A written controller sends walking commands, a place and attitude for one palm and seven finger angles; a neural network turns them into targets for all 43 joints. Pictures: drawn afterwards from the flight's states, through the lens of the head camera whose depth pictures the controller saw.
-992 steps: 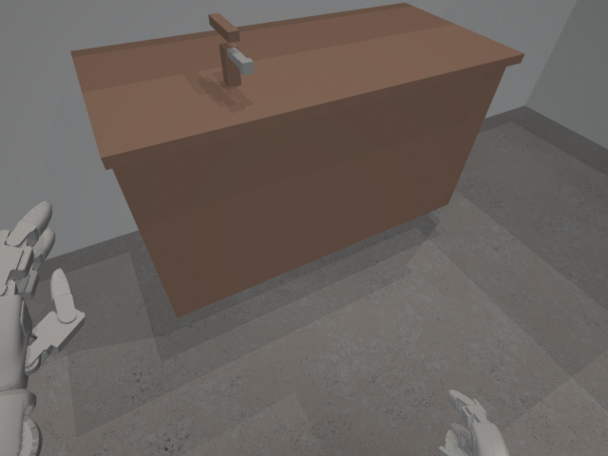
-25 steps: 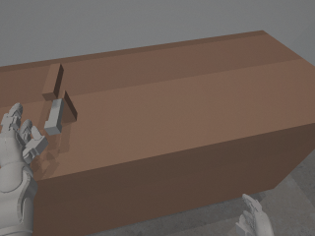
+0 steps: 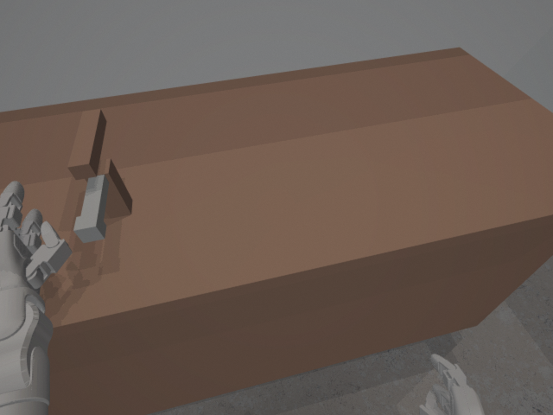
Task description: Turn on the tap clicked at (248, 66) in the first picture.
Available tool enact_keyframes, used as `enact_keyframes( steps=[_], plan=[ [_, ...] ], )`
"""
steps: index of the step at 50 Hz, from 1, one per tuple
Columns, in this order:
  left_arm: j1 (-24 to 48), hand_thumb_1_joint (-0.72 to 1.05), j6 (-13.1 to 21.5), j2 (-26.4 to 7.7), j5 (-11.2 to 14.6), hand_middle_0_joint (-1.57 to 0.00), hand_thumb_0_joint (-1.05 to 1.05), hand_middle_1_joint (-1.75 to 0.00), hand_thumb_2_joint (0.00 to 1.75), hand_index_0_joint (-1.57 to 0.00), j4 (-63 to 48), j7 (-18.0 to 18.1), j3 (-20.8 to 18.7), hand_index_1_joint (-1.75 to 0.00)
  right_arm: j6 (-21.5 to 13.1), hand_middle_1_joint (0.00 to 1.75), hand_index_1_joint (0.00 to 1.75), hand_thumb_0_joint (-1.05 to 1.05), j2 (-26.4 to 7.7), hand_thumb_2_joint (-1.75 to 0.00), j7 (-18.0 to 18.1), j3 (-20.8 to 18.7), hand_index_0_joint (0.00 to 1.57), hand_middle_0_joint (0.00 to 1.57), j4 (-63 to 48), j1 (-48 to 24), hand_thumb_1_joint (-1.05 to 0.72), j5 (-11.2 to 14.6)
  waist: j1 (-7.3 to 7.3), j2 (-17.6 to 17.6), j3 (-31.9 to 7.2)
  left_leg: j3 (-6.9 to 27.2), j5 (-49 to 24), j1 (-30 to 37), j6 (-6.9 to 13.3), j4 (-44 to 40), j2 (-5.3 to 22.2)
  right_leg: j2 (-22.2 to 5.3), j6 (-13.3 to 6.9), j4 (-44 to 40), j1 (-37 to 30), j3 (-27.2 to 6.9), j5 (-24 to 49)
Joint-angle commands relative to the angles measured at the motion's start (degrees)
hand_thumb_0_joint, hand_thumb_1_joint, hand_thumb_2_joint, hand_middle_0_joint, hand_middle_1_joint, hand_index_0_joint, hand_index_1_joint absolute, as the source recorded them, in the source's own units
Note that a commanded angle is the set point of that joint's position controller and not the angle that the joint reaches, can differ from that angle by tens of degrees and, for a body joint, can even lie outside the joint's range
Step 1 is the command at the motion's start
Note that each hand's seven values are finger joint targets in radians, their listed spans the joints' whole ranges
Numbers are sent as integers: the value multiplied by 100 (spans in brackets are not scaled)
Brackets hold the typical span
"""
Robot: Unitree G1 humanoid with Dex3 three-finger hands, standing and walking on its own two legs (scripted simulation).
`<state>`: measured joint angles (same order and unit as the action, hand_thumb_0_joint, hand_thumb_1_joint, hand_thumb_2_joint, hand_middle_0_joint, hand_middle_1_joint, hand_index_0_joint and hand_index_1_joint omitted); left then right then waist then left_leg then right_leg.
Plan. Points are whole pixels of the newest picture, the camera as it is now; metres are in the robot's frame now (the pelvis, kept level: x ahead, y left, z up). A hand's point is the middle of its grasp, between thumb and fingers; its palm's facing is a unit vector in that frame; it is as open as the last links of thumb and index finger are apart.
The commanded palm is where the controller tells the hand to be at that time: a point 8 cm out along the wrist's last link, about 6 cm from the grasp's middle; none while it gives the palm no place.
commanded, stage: reach beside the lever's end, fingers flat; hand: left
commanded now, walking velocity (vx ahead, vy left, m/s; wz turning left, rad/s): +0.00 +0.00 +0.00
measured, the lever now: (90, 228) +0.31 +0.29 +0.12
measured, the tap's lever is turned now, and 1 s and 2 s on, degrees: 0 4 28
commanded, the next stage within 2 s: push the lever round in 0.22 s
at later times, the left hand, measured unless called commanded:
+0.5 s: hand (71, 243) +0.29 +0.31 +0.11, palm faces +0.55 -0.83 -0.08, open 7.8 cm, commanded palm +0.24 +0.35 +0.12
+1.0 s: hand (88, 244) +0.29 +0.29 +0.11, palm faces +0.55 -0.83 -0.07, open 7.8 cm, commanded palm +0.25 +0.32 +0.12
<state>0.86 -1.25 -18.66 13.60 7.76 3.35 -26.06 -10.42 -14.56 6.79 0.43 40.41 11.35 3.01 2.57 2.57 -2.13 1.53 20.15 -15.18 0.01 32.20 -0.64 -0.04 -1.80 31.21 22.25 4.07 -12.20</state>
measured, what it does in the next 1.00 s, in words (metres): stands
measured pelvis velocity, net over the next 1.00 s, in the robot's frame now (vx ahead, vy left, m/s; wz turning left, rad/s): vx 0.00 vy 0.00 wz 0.01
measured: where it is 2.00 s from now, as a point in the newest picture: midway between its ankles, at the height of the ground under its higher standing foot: outside the picture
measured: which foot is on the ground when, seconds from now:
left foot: down 0.00-1.00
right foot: down 0.00-1.00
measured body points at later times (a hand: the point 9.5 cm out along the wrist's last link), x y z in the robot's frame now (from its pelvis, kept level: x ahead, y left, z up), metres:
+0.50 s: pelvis +0.00 +0.00 +0.00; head +0.01 -0.01 +0.45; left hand +0.26 +0.35 +0.12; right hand +0.18 -0.23 -0.09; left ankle -0.04 +0.12 -0.73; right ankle +0.04 -0.10 -0.73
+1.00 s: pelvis +0.00 +0.00 +0.00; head +0.01 -0.02 +0.45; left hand +0.26 +0.33 +0.12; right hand +0.18 -0.24 -0.10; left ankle -0.04 +0.12 -0.73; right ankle +0.04 -0.10 -0.73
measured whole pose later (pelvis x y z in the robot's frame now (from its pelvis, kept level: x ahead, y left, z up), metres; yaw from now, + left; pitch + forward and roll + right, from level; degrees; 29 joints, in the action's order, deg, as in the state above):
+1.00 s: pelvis +0.00 +0.00 +0.00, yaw +0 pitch +3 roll +0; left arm 2.7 -1.6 -15.0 11.8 7.5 8.1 -21.7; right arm -8.8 -14.2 6.8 0.9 40.6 9.7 2.6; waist 2.8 2.7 -1.9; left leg 2.0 19.8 -15.1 -0.2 32.1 -0.6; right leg -0.1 -2.0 31.1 22.0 4.5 -12.1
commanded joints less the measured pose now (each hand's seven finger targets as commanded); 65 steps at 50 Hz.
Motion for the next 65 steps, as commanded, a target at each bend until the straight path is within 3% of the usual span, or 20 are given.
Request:
enact_keyframes(
  steps=[1,3,8,12,13,21,23,25,27,33,36,39,44,49,52,53,55,60,63,65],
  plan=[
    [769,90,334,-1568,37,-15,0,-15,90,-15,-1154,53,-716,-15,-243,30,30,0,-692,-90,37,-262,20,20,-882,-521,-90,-25,146,-234,-1202,27,-1912,-412,-15,-446,37,-116,48,-218,-1410,-137,1133],
    [1014,90,364,-1594,-21,-15,0,-15,90,-15,-1410,85,-667,-15,-228,30,30,0,-654,-90,46,-225,20,20,-889,-628,-90,-6,130,211,-1114,11,-1799,-352,-16,-452,30,-137,33,-235,-1298,-169,950],
    [1698,90,605,-1454,-110,-15,0,-15,90,-15,-1693,128,-321,-15,-310,30,30,0,-643,-90,91,-192,20,20,-832,-681,-90,-33,-36,446,-1147,66,-1498,-173,-41,-449,22,-110,8,-240,-1042,-148,529],
    [1732,90,519,-1358,-59,-15,0,-15,90,-15,-1132,33,-172,-15,-316,30,30,0,-720,-90,143,-191,20,20,-755,-619,-90,-35,-87,-62,-1036,119,-1203,-340,-31,-489,11,-105,27,-295,-998,-134,330],
    [1703,90,480,-1422,-93,-15,0,-15,90,-15,-1135,29,-232,-15,-304,30,30,0,-686,-90,149,-171,20,20,-767,-686,-90,-3,-20,190,-1001,110,-1205,-331,-42,-514,12,-117,3,-297,-1033,-143,308],
    [1531,90,286,-1468,-83,-15,0,-15,90,-15,-1068,190,-404,-15,-175,30,30,0,-665,-90,65,-176,20,20,-894,-647,-90,-38,90,-76,-1258,70,-1543,-424,-32,-478,19,-118,38,-262,-1321,-164,724],
    [1504,90,335,-1598,-140,-15,0,-15,90,-15,-1184,258,-538,-15,-153,30,30,0,-649,-90,56,-172,20,20,-911,-688,-90,-39,130,143,-1277,48,-1650,-385,-42,-460,19,-119,23,-233,-1358,-179,804],
    [1623,90,384,-1349,-153,-15,0,-15,90,-15,-1271,245,-268,-15,-152,30,30,0,-636,-90,33,-178,20,20,-912,-647,-90,-55,41,234,-1293,24,-1720,-318,-59,-437,21,-115,17,-228,-1301,-177,907],
    [1487,90,367,-1388,-121,-15,0,-15,90,-15,-1156,226,-340,-15,-130,30,30,0,-674,-90,35,-207,20,20,-892,-595,-90,-60,20,-99,-1309,15,-1735,-372,-24,-411,30,-101,36,-232,-1345,-167,987],
    [1405,90,409,-1383,-132,-15,0,-15,90,-15,-1370,234,-337,-15,-124,30,30,0,-662,-90,58,-216,20,20,-876,-648,-90,-41,52,72,-1298,0,-1785,-307,-19,-419,30,-113,24,-243,-1396,-179,1035],
    [1361,90,449,-1081,-111,-15,0,-15,90,-15,-1541,247,-60,-15,-143,30,30,0,-641,-90,37,-233,20,20,-890,-640,-90,-59,32,129,-1390,-12,-1825,-233,-45,-413,16,-119,28,-243,-1390,-180,1092],
    [1529,90,402,-1286,-119,-15,0,-15,90,-15,-1274,320,-262,-15,-100,30,30,0,-659,-90,62,-212,20,20,-826,-656,-90,-37,-7,-150,-1169,4,-1522,-423,15,-459,18,-132,53,-311,-1340,-220,819],
    [1731,90,422,-1084,-243,-15,0,-15,90,-15,-1529,435,58,-15,-118,30,30,0,-605,-90,57,-174,20,20,-868,-751,-90,-43,6,281,-1265,5,-1428,-281,-13,-499,0,-135,21,-317,-1300,-215,639],
    [1802,90,449,-991,-214,-15,0,-15,90,-15,-1405,502,108,-15,-104,30,30,0,-618,-90,54,-177,20,20,-843,-765,-90,-57,-46,-242,-1229,-4,-1347,-368,36,-482,13,-133,70,-350,-1370,-232,653],
    [1733,90,412,-896,-238,-15,0,-15,90,-15,-1496,530,234,-15,-94,30,30,0,-602,-90,34,-177,20,20,-868,-791,-90,-69,-1,38,-1290,-19,-1411,-339,11,-467,-3,-148,50,-341,-1407,-244,755],
    [1763,90,399,-1059,-287,-15,0,-15,90,-15,-1516,598,73,-15,-84,30,30,0,-592,-90,43,-159,20,20,-866,-842,-90,-54,27,105,-1276,-8,-1386,-349,10,-481,6,-152,40,-332,-1422,-252,698],
    [1725,90,376,-735,-288,-15,0,-15,90,-15,-1536,681,319,-15,-82,30,30,0,-561,-90,27,-167,20,20,-873,-825,-90,-79,5,27,-1291,-18,-1491,-289,-8,-471,-2,-139,42,-331,-1409,-219,812],
    [1987,90,312,-495,-362,-15,0,-15,90,-15,-1547,941,573,-15,-49,30,30,0,-569,-90,19,-146,20,20,-858,-905,-90,-103,-68,-240,-1187,4,-1300,-322,13,-481,1,-147,74,-395,-1312,-214,606],
    [1847,90,262,-612,-456,-15,0,-15,90,-15,-1689,1120,430,-15,-4,30,30,0,-546,-90,12,-157,20,20,-881,-984,-90,-112,41,41,-1286,-22,-1382,-303,-7,-485,-8,-160,41,-369,-1429,-238,641],
    [1842,90,220,-416,-497,-15,0,-15,90,-15,-1635,1212,632,-15,26,30,30,0,-539,-90,-6,-148,20,20,-875,-970,-90,-134,3,-90,-1295,-7,-1392,-300,-20,-488,-6,-152,47,-371,-1390,-212,647]
  ],
)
